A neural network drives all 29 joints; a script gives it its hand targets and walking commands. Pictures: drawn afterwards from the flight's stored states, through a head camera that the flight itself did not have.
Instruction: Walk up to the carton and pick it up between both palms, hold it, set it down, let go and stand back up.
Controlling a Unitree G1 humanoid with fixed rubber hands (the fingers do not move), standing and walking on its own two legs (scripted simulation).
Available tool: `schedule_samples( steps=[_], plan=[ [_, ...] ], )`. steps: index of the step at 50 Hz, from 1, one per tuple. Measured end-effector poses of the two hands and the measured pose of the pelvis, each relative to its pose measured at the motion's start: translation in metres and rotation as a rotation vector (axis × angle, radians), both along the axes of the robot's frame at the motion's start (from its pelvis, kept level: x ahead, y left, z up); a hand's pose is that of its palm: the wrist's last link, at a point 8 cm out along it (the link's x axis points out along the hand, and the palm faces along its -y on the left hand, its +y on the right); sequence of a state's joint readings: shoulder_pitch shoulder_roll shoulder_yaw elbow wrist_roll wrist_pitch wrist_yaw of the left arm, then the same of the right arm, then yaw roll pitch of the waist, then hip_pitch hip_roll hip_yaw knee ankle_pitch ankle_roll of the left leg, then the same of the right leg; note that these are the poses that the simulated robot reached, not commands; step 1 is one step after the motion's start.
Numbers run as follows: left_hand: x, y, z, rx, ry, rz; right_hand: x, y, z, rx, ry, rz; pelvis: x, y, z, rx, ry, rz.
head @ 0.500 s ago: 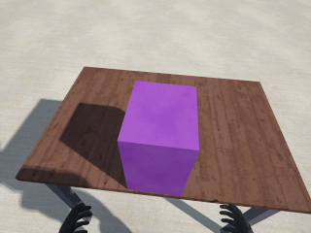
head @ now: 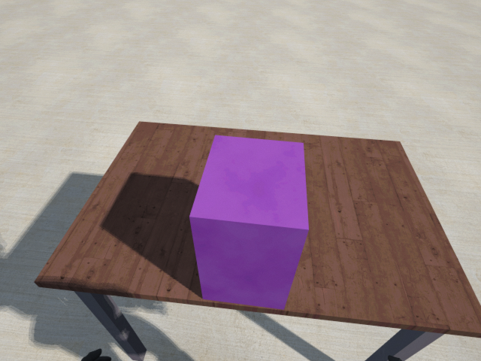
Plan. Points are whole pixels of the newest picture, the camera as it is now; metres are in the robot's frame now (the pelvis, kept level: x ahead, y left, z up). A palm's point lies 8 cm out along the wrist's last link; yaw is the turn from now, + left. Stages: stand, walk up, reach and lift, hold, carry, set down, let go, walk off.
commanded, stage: stand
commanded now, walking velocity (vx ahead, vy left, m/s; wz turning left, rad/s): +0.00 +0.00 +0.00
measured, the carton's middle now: (250, 225) +0.37 -0.01 +0.03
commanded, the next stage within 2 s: none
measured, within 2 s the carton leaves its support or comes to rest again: neither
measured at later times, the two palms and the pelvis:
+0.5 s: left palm out of the picture +0.04 +0.30 -0.11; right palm out of the picture +0.06 -0.29 -0.11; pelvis -0.01 +0.01 +0.01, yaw +1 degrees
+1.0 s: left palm out of the picture +0.03 +0.30 -0.11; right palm out of the picture +0.05 -0.30 -0.11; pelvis -0.01 +0.00 +0.01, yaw +1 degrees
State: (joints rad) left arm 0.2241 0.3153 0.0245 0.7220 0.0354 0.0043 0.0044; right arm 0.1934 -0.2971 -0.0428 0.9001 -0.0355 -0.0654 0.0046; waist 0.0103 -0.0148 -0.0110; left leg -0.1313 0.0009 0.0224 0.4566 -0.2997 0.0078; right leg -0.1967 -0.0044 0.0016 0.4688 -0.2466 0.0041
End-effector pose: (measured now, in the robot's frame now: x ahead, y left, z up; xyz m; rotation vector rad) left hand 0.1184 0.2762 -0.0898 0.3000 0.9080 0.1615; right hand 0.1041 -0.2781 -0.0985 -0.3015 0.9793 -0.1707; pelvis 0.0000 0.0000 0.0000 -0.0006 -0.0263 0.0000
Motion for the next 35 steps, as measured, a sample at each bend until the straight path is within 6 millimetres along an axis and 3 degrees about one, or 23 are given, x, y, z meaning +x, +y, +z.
schedule_samples(
  steps=[5,12,22,35],
  plan=[
    [-0.032,0.023,-0.007,0.035,0.099,0.048,-0.028,-0.016,-0.006,-0.029,0.103,-0.033,-0.001,0.002,0.000,0.000,0.002,0.006],
    [-0.061,0.029,-0.014,0.037,0.197,0.074,-0.045,-0.016,-0.012,-0.027,0.182,-0.037,-0.005,0.005,0.002,0.001,-0.003,0.012],
    [-0.073,0.025,-0.019,0.021,0.236,0.074,-0.042,-0.008,-0.013,-0.014,0.189,-0.019,-0.010,0.006,0.005,0.001,-0.014,0.018],
    [-0.086,0.029,-0.019,0.035,0.279,0.087,-0.045,-0.016,-0.011,-0.027,0.212,-0.021,-0.015,0.005,0.007,0.002,-0.018,0.022]
  ],
)
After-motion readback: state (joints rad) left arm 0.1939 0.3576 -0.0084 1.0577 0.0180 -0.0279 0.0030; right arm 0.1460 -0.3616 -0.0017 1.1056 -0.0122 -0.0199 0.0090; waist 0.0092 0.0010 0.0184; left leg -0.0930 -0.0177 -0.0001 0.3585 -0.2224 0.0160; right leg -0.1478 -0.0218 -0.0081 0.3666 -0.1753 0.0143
